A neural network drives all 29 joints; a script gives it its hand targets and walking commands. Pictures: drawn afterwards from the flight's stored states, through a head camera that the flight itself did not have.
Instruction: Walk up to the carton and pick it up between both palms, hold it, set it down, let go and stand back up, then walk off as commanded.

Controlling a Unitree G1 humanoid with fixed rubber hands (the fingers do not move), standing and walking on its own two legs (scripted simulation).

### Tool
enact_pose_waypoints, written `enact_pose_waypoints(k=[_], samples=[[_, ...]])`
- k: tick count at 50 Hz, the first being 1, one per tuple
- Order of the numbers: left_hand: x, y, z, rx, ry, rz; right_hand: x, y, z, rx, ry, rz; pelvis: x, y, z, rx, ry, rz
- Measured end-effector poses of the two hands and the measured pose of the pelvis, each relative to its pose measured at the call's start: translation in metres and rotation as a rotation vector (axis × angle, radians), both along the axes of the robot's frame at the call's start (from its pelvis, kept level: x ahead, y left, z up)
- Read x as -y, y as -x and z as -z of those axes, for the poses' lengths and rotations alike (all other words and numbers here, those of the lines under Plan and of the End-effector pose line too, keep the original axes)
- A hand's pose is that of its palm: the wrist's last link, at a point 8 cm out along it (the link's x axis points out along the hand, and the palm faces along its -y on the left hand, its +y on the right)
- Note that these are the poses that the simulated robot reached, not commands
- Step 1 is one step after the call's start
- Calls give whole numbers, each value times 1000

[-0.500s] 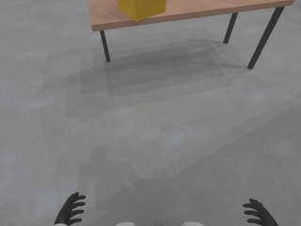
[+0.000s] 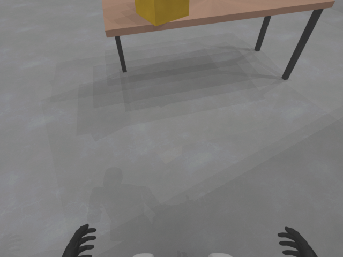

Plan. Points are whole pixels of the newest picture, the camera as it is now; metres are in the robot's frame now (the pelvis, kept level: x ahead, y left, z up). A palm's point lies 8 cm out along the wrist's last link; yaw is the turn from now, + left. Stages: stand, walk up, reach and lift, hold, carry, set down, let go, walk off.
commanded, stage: walk up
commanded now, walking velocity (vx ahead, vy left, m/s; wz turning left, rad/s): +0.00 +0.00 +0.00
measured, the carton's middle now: out of the picture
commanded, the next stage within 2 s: none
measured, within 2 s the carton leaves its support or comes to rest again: neither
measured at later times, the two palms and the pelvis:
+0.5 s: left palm (42, 231) +0.19 +0.34 -0.08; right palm out of the picture +0.09 -0.30 -0.05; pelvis +0.08 +0.04 +0.02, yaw +4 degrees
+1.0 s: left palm (71, 173) +0.35 +0.33 -0.09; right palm (278, 151) +0.41 -0.30 -0.07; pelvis +0.28 +0.02 +0.00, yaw +4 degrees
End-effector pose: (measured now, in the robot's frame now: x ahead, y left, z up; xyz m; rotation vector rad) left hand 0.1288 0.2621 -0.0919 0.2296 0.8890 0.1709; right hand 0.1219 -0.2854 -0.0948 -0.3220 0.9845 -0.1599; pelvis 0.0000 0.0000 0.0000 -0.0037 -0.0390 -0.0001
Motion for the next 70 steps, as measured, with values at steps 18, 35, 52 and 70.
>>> enact_pose_waypoints(k=[18, 35, 52, 70], samples=[[-79, -10, -5, -24, -59, -28, 9, 13, -25, -62, 109, 18, -41, -35, -3, -8, 7, -47], [-57, -154, -8, -53, -34, 27, 36, -40, -32, -257, 140, 71, -19, -168, -11, -20, -3, -73], [-72, -231, 1, -87, -32, -89, 8, -313, -24, -32, 109, -131, -24, -301, -2, -51, 17, -70], [-61, -396, 2, -104, -13, -25, 30, -376, -38, -131, 153, -7, -19, -449, -11, 10, 11, -95]])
